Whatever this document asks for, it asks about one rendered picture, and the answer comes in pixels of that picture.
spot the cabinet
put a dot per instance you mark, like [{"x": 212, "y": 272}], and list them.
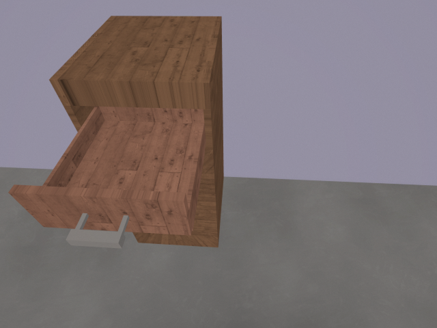
[{"x": 156, "y": 62}]

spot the drawer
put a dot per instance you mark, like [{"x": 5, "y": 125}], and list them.
[{"x": 142, "y": 162}]

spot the handle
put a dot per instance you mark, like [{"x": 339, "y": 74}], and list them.
[{"x": 97, "y": 238}]

